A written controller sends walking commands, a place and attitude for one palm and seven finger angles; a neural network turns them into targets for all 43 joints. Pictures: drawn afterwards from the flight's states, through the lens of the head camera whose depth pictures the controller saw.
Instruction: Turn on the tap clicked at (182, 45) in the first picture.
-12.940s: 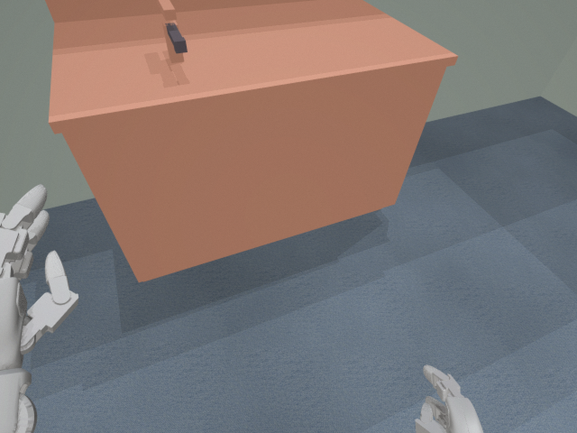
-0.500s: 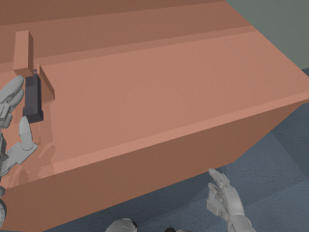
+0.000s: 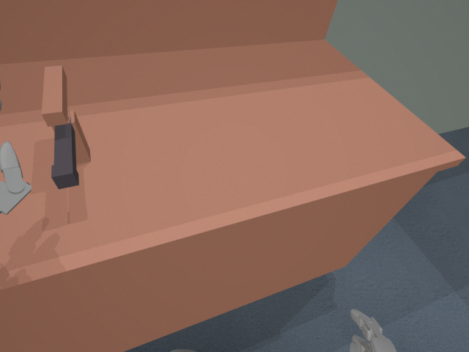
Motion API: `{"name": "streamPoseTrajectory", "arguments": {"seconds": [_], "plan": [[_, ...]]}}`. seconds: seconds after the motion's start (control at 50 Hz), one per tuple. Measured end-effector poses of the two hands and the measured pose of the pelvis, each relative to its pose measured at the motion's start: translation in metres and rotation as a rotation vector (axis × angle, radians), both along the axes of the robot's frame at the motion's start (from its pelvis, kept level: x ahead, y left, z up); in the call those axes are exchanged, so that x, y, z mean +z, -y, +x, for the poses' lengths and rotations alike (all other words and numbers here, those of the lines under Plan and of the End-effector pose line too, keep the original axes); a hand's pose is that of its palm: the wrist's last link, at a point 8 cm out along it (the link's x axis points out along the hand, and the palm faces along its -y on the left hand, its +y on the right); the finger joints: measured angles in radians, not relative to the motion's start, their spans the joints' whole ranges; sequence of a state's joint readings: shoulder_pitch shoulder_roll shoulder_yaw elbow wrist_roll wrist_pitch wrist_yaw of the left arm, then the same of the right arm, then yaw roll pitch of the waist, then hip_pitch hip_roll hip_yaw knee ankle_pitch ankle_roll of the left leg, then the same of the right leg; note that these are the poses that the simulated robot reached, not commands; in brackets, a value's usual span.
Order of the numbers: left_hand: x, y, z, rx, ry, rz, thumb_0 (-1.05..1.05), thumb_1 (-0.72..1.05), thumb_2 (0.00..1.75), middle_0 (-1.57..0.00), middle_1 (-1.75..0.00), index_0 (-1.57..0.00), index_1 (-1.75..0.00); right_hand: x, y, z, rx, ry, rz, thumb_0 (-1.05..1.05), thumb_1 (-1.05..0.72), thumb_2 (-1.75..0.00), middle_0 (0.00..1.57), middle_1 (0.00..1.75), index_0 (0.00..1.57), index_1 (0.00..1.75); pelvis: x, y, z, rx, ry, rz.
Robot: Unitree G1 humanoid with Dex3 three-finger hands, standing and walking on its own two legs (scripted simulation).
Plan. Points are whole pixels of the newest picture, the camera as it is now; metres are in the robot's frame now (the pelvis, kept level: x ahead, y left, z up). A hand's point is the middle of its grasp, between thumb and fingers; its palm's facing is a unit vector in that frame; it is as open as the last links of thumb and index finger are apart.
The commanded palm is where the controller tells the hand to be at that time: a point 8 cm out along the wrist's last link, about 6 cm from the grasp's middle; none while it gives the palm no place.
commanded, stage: come to a stop and stand still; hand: left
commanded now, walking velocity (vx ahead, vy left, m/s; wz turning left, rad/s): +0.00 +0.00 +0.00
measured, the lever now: (65, 175) +0.32 +0.30 +0.12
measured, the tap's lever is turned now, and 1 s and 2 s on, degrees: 0 0 0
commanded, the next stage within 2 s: look again from close up in 1.10 s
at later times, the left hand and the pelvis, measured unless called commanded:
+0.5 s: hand (36, 181) +0.26 +0.28 +0.18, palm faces +0.42 -0.85 -0.33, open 7.5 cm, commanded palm +0.20 +0.32 +0.19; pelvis +0.04 +0.04 +0.01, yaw +0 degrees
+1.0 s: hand (68, 192) +0.26 +0.25 +0.17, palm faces +0.40 -0.84 -0.37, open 7.5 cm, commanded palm +0.20 +0.28 +0.19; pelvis +0.05 +0.00 +0.01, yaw +1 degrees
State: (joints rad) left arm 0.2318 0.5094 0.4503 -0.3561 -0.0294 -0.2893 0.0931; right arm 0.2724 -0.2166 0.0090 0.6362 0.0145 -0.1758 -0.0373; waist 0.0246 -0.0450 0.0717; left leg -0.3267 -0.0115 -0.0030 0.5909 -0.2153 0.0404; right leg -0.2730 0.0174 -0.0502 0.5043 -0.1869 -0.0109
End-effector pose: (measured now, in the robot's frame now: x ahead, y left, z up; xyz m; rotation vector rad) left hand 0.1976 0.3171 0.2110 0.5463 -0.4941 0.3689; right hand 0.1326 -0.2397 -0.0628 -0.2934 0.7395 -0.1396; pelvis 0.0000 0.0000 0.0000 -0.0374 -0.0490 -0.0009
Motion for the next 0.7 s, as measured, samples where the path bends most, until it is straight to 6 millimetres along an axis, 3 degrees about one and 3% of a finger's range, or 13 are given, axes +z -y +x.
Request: {"name": "streamPoseTrajectory", "arguments": {"seconds": [0.06, 0.18, 0.3, 0.42, 0.52, 0.7], "plan": [[-0.003, -0.009, 0.003, 0.004, -0.014, -0.059, 0.02, 0.89, 0.90, -0.21, -0.30, -0.21, -0.30, 0.000, -0.024, 0.004, 0.003, 0.035, 0.061, 0.01, -0.90, -0.90, 0.20, 0.30, 0.20, 0.30, 0.004, -0.016, 0.004, -0.018, -0.006, 0.001], [-0.033, 0.004, -0.001, -0.065, -0.183, -0.094, 0.02, 0.89, 0.90, -0.20, -0.30, -0.20, -0.30, -0.007, -0.070, 0.021, 0.033, 0.055, 0.159, 0.01, -0.90, -0.90, 0.21, 0.30, 0.21, 0.30, 0.005, -0.037, 0.013, -0.024, -0.026, 0.024], [-0.034, -0.020, 0.002, 0.010, -0.170, -0.090, 0.02, 0.88, 0.90, -0.21, -0.30, -0.21, -0.30, -0.002, -0.093, 0.047, 0.121, 0.031, 0.144, 0.01, -0.90, -0.90, 0.21, 0.30, 0.21, 0.30, 0.007, -0.038, 0.020, 0.002, -0.032, 0.017], [-0.016, -0.019, 0.010, 0.026, -0.058, -0.123, 0.02, 0.89, 0.90, -0.21, -0.30, -0.21, -0.30, 0.013, -0.088, 0.081, 0.155, 0.085, 0.109, 0.01, -0.90, -0.90, 0.21, 0.30, 0.21, 0.30, 0.009, -0.039, 0.032, 0.006, -0.041, 0.009], [-0.020, -0.004, 0.024, -0.014, -0.101, -0.132, 0.02, 0.89, 0.90, -0.20, -0.30, -0.20, -0.30, 0.020, -0.073, 0.099, 0.124, 0.117, 0.094, 0.01, -0.90, -0.90, 0.21, 0.30, 0.21, 0.30, 0.010, -0.036, 0.042, 0.004, -0.047, 0.011], [-0.031, 0.007, 0.032, 0.003, -0.209, -0.120, 0.02, 0.89, 0.90, -0.21, -0.30, -0.21, -0.30, 0.016, -0.044, 0.098, 0.070, 0.061, 0.075, 0.01, -0.90, -0.90, 0.21, 0.30, 0.21, 0.30, 0.011, -0.018, 0.049, 0.015, -0.054, 0.011]]}}
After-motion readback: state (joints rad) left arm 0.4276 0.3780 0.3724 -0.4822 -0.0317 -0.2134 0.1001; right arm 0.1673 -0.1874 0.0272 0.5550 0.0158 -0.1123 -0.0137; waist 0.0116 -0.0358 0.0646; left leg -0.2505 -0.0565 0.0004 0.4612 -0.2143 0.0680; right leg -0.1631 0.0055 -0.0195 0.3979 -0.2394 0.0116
